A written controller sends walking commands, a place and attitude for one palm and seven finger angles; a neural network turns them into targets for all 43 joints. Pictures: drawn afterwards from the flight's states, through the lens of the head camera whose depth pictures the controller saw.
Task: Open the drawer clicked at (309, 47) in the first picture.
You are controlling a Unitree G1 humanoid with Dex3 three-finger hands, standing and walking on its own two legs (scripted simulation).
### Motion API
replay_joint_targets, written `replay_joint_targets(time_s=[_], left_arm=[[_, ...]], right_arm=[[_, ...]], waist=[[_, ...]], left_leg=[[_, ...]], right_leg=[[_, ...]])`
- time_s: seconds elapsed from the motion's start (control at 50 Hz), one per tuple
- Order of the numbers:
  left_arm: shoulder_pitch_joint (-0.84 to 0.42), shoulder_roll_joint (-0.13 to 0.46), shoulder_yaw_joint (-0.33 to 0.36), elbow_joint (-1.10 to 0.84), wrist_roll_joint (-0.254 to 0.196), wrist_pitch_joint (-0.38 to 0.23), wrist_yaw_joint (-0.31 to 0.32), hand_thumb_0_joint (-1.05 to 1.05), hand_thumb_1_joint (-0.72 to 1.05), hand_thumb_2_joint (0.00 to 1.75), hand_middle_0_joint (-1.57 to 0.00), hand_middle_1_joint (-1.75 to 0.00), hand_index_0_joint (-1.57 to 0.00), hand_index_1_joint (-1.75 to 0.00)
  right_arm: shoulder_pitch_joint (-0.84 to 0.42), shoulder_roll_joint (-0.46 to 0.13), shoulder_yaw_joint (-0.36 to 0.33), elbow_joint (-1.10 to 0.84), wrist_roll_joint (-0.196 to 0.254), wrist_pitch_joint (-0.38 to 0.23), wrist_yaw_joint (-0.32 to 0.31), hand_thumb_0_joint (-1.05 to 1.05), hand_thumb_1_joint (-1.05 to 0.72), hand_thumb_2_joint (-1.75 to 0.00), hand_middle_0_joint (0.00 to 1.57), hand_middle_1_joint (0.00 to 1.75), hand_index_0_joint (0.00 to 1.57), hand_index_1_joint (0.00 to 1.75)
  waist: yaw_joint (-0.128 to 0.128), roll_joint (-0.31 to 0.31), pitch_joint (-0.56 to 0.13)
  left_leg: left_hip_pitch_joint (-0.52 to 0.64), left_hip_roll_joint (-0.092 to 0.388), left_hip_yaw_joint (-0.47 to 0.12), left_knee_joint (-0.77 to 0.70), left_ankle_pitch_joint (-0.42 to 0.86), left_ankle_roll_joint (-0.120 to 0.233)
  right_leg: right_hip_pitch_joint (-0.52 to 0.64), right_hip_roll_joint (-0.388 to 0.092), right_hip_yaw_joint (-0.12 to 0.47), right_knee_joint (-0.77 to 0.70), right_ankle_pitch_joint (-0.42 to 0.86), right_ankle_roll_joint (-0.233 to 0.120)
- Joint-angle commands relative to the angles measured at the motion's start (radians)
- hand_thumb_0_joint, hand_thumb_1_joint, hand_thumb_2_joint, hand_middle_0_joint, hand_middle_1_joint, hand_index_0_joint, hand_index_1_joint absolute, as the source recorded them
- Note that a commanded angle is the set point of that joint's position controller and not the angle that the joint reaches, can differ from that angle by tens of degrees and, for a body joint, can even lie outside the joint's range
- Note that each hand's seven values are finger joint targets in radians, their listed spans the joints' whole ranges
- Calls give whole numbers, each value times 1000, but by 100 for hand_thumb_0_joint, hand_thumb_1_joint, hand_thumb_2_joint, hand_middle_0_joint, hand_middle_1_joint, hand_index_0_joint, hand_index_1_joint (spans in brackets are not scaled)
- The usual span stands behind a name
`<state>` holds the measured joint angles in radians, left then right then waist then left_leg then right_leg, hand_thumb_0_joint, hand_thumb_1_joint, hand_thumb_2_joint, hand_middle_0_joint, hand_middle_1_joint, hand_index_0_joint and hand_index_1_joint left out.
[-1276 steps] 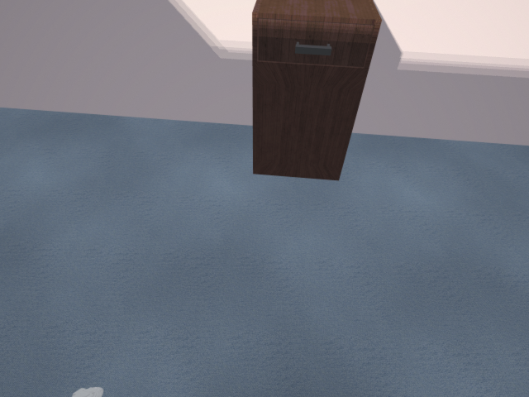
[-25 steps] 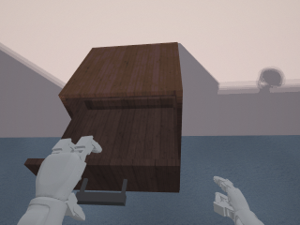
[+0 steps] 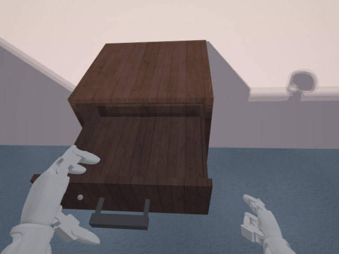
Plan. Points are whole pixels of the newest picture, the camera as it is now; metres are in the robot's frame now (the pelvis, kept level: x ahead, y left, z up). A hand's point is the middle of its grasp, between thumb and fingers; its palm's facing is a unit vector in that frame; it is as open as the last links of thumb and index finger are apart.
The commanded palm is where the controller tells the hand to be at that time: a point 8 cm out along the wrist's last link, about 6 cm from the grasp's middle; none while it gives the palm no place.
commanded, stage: draw the hand back to the body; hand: left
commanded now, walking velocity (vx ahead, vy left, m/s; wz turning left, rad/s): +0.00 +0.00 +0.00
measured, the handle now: (121, 211) +0.22 +0.16 -0.03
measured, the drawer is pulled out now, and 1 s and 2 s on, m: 0.30 0.30 0.30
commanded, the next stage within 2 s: step back with the hand held close in 0.92 s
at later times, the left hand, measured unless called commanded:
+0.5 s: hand (62, 178) +0.20 +0.22 +0.16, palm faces +0.32 -0.85 -0.41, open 10.6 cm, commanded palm +0.15 +0.27 +0.19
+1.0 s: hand (60, 179) +0.19 +0.22 +0.17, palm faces +0.40 -0.82 -0.41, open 7.5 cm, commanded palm +0.14 +0.27 +0.19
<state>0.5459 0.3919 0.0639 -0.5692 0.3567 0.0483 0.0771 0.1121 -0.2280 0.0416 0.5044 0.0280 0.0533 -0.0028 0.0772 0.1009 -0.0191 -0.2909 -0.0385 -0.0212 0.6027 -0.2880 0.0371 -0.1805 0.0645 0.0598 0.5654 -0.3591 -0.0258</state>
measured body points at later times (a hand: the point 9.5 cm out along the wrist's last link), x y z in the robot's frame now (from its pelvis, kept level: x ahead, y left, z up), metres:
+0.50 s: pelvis +0.02 +0.00 +0.01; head +0.01 -0.02 +0.46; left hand +0.18 +0.26 +0.19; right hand +0.21 -0.22 -0.07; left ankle +0.02 +0.10 -0.73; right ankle -0.03 -0.11 -0.73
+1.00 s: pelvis +0.02 -0.02 +0.01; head +0.01 -0.04 +0.45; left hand +0.17 +0.26 +0.19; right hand +0.23 -0.23 -0.08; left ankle +0.02 +0.10 -0.73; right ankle -0.03 -0.11 -0.73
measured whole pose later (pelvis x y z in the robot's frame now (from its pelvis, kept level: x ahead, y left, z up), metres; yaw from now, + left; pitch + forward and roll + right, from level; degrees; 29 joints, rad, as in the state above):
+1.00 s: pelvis +0.02 -0.02 +0.01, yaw +2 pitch -1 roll +0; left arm 0.58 0.34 0.29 -0.52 -0.08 -0.07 0.11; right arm 0.17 -0.21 0.03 0.60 0.03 -0.07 -0.08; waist 0.05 0.07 -0.02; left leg -0.24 -0.03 -0.06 0.54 -0.28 0.01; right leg -0.11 0.07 0.03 0.48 -0.35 -0.05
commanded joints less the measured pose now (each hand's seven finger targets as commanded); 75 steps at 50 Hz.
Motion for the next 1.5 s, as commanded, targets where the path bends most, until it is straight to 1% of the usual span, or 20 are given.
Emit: replay_joint_targets(time_s=[0.0,0.06,0.08,0.18,0.36,0.56,0.62,0.7,0.84,0.96,1.0,1.02,1.04,1.06,1.12,1.2,1.26,1.34,1.36,1.48], left_arm=[[-45,74,179,-323,-382,-169,51,0,-32,37,-29,-109,-29,-109],[-60,96,215,-308,-392,-191,66,0,-22,42,-28,-102,-28,-102],[-35,42,177,-262,-391,-197,61,0,-18,43,-28,-100,-28,-100],[9,26,194,-195,-412,-202,46,0,-1,51,-26,-88,-26,-88],[16,106,288,-266,-423,-204,47,0,31,64,-24,-68,-24,-68],[-22,122,343,-185,-438,-189,52,0,65,80,-22,-46,-22,-46],[-6,106,336,-134,-441,-185,50,0,76,84,-21,-39,-21,-39],[-25,108,320,-168,-436,-188,52,0,90,90,-20,-30,-20,-30],[-20,120,337,-158,-438,-188,54,0,90,90,-20,-30,-20,-30],[-31,124,344,-166,-442,-192,53,0,90,90,-20,-30,-20,-30],[-5,112,336,-137,-441,-191,52,0,90,90,-20,-30,-20,-30],[-203,308,532,-265,-434,-243,61,0,90,90,-20,-30,-20,-30],[-135,236,483,-166,-428,-262,50,0,90,90,-20,-30,-20,-30],[-134,229,474,-174,-427,-276,42,0,90,90,-20,-30,-20,-30],[37,103,374,-83,-419,-268,20,0,90,90,-20,-30,-20,-30],[111,126,394,-132,-416,-263,27,0,90,90,-20,-30,-20,-30],[107,207,460,-216,-415,-274,43,0,90,90,-20,-30,-20,-30],[159,194,465,-242,-423,-282,54,0,90,90,-20,-30,-20,-30],[154,213,474,-264,-422,-286,59,0,90,90,-20,-30,-20,-30],[154,165,445,-219,-424,-292,65,0,90,90,-20,-30,-20,-30]], right_arm=[[-76,-66,-21,-174,-9,-177,-66,0,-90,-90,20,30,20,30],[-62,-69,-17,-128,-19,-220,-75,0,-90,-90,20,30,20,30],[-45,-62,-13,-113,-22,-225,-73,0,-90,-90,20,30,20,30],[-51,-75,-27,-90,-19,-230,-63,0,-90,-90,20,30,20,30],[-59,-88,-49,-81,-7,-225,-63,0,-90,-90,20,30,20,30],[-68,-89,-57,-69,3,-187,-74,0,-90,-90,20,30,20,30],[-68,-87,-55,-69,2,-177,-77,0,-90,-90,20,30,20,30],[-64,-86,-52,-70,1,-187,-73,0,-90,-90,20,30,20,30],[-74,-85,-52,-73,1,-182,-76,0,-90,-90,20,30,20,30],[-84,-87,-56,-68,0,-179,-77,0,-90,-90,20,30,20,30],[-80,-82,-56,-67,0,-175,-76,0,-90,-90,20,30,20,30],[-23,-113,-62,-100,6,-166,-68,0,-90,-90,20,30,20,30],[-30,-100,-63,-62,0,-161,-63,0,-90,-90,20,30,20,30],[-33,-111,-68,-71,0,-159,-59,0,-90,-90,20,30,20,30],[-44,-114,-80,-84,7,-136,-45,0,-90,-90,20,30,20,30],[-61,-108,-93,-110,11,-99,-44,0,-90,-90,20,30,20,30],[-69,-112,-99,-120,9,-85,-53,0,-90,-90,20,30,20,30],[-62,-98,-99,-131,10,-83,-61,0,-90,-90,20,30,20,30],[-64,-107,-99,-128,6,-88,-64,0,-90,-90,20,30,20,30],[-39,-105,-95,-115,1,-118,-67,0,-90,-90,20,30,20,30]], waist=[[-26,-99,-100],[-24,9,-35],[-30,23,-14],[-28,-36,-20],[-24,-37,-127],[-29,-17,-69],[-30,-77,-61],[-31,-33,-75],[-27,-70,-66],[-27,-37,-69],[-28,-79,-71],[-52,-85,-5],[-67,-131,-6],[-67,-123,-15],[-71,-92,-87],[-65,-99,-143],[-66,-84,-168],[-66,-46,-170],[-65,7,-171],[-73,5,-110]], left_leg=[[214,72,-13,-109,151,0],[184,67,-23,-123,153,-15],[178,63,-19,-124,145,-15],[168,72,-30,-140,179,-17],[201,79,-28,-118,332,-26],[191,68,-19,-116,271,-22],[186,65,-18,-119,240,-17],[201,64,-20,-113,270,-18],[193,60,-16,-112,246,-15],[198,54,-4,-99,251,-11],[198,55,-2,-97,254,-9],[153,57,-33,-62,218,18],[158,49,-32,-33,204,18],[164,46,-32,-24,216,17],[187,73,-28,-51,388,19],[179,108,-44,-82,488,20],[143,115,-58,-94,480,16],[83,132,-85,-111,441,18],[67,140,-91,-128,414,20],[-126,170,-139,-203,92,38]], right_leg=[[-82,-63,-62,-138,186,1],[-93,-60,-60,-163,173,-9],[-105,-60,-72,-167,169,-10],[-76,-58,-82,-167,200,-9],[-21,-62,-80,-141,330,-5],[-55,-62,-75,-162,314,0],[-64,-63,-80,-168,299,6],[-57,-68,-77,-160,323,4],[-57,-70,-73,-170,317,6],[-47,-76,-61,-177,363,7],[-49,-78,-65,-174,376,12],[-115,-127,82,-245,490,5],[-107,-151,96,-249,550,1],[-107,-162,115,-242,619,-1],[-45,-146,53,-178,668,27],[-30,-120,16,-139,565,32],[-21,-120,17,-122,508,21],[-22,-103,5,-93,402,19],[-22,-99,2,-85,366,19],[0,-71,-11,-36,178,25]])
